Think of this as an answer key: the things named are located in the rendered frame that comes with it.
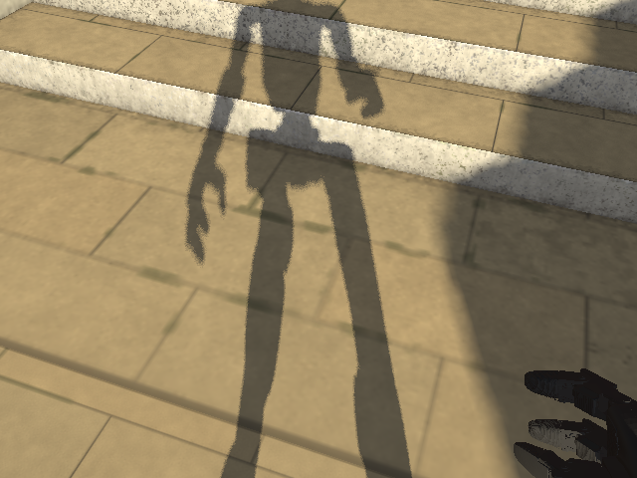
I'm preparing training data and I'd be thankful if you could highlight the right robot hand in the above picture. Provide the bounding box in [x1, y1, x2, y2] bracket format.
[514, 368, 637, 478]

